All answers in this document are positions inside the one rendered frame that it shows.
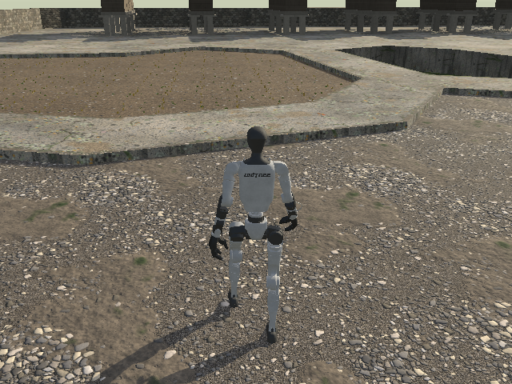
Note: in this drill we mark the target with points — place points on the robot left hand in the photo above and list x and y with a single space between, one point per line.
213 246

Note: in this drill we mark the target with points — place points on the right robot upper arm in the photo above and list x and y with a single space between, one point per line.
284 179

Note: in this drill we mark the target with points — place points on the left robot upper arm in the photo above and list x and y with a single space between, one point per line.
228 183

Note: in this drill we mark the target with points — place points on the robot right forearm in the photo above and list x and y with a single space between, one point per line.
291 208

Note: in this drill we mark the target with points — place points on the robot right foot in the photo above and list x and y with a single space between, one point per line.
272 336

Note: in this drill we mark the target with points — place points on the robot left forearm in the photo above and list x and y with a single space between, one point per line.
220 219

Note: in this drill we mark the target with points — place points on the robot right hand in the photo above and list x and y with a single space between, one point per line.
286 219

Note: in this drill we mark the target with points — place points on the right robot shin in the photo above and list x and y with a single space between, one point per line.
273 303

